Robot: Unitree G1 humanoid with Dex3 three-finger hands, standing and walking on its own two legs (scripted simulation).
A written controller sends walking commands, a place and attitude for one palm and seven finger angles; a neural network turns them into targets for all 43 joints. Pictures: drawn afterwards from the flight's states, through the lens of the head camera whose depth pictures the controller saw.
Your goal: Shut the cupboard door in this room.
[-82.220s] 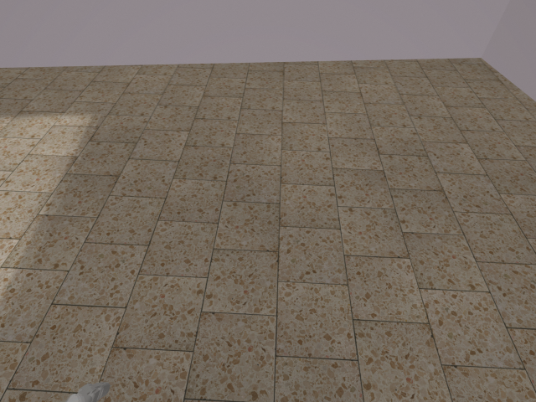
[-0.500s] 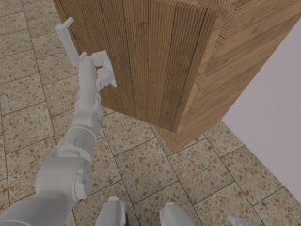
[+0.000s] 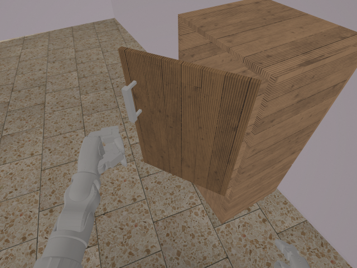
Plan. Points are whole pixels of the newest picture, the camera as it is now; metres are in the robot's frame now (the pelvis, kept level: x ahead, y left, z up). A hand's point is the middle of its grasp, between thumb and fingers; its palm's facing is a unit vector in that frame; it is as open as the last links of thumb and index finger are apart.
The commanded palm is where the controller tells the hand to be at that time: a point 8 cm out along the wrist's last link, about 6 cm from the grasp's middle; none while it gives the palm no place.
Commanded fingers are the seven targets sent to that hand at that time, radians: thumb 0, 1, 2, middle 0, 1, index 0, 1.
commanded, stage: draw the hand back to the body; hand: left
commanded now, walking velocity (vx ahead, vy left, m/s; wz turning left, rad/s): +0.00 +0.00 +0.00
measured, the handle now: (133, 101) +0.63 +0.17 +0.00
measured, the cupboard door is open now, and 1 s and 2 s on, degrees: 35 35 35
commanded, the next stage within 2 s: step back with the hand held close in 1.00 s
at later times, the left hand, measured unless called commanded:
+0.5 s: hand (18, 187) +0.22 +0.26 +0.17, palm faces +0.35 -0.87 -0.35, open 5.1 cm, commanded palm +0.16 +0.30 +0.19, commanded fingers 0.00 0.90 0.90 -0.34 -0.45 -0.34 -0.45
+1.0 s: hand (2, 195) +0.20 +0.26 +0.19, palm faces +0.44 -0.80 -0.40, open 7.4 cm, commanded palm +0.14 +0.30 +0.21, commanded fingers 0.00 0.90 0.90 -0.20 -0.30 -0.20 -0.30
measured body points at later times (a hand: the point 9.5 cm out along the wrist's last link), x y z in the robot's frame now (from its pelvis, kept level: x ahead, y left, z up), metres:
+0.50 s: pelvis +0.01 +0.02 +0.04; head -0.01 -0.01 +0.48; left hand +0.19 +0.30 +0.19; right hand +0.21 -0.18 -0.05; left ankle +0.05 +0.11 -0.71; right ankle -0.03 -0.11 -0.71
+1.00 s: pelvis +0.01 +0.00 +0.04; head -0.02 -0.03 +0.48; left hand +0.17 +0.30 +0.22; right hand +0.21 -0.23 -0.04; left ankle +0.05 +0.11 -0.71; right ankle -0.03 -0.11 -0.71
